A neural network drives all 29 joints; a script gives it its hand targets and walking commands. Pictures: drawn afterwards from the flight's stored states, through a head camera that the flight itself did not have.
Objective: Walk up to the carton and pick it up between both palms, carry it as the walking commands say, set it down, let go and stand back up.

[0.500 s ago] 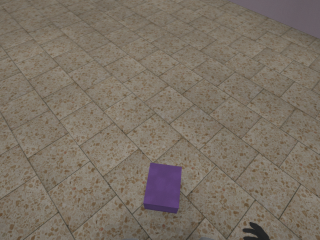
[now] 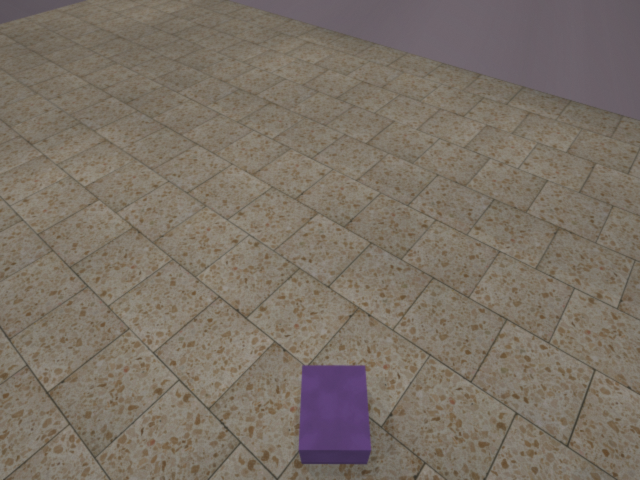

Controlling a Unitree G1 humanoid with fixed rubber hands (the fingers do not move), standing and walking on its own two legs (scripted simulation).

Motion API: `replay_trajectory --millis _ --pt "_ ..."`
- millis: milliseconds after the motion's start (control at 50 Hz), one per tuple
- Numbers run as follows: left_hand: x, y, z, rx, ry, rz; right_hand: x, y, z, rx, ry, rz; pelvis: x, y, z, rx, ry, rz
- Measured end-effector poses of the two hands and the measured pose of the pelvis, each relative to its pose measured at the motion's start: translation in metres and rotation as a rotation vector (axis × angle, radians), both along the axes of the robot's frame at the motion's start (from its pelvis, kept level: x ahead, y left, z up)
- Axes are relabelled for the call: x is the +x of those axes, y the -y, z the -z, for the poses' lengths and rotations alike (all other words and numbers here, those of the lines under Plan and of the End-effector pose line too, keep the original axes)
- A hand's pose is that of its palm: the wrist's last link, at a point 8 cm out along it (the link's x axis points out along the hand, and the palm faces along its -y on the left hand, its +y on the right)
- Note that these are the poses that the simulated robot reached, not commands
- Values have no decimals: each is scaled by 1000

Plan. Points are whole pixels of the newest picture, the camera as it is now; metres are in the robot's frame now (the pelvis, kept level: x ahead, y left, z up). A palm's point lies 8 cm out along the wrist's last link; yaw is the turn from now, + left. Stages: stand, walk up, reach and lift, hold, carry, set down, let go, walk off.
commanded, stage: walk up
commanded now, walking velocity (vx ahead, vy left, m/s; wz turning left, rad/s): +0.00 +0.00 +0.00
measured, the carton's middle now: (334, 413) +0.42 -0.02 -0.70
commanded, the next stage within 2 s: stand in 0.02 s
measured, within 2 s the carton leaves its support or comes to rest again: neither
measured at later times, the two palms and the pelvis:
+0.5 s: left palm out of the picture +0.09 +0.23 -0.15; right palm out of the picture +0.09 -0.22 -0.15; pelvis +0.00 +0.01 -0.02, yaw +2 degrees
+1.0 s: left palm out of the picture +0.15 +0.19 -0.19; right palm (473, 472) +0.17 -0.21 -0.19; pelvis -0.08 -0.02 -0.07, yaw +6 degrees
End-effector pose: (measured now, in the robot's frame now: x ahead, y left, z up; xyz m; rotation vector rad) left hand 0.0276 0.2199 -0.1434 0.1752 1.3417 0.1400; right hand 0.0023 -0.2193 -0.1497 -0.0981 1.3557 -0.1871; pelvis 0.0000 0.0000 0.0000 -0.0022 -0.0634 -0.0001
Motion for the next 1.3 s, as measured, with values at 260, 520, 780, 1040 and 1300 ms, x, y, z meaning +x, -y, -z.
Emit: replay_trajectory --millis 260,520,780,1040,1300 --pt "-11 2 6 -33 -18 -30 -35 -6 -5 -10 -99 4 4 -4 -1 2 -8 -13" --pt "86 -12 9 -21 122 -15 112 1 1 -39 152 -51 -7 -12 29 -35 -171 -26" --pt "80 29 17 -128 36 -78 142 -23 3 3 38 -105 -15 -5 33 -62 -367 -84" --pt "141 28 42 -73 270 9 177 -6 35 8 249 -111 -92 24 79 -77 -400 -111" --pt "195 39 41 -73 301 9 241 -30 33 20 341 -98 -148 45 103 -68 -321 -133"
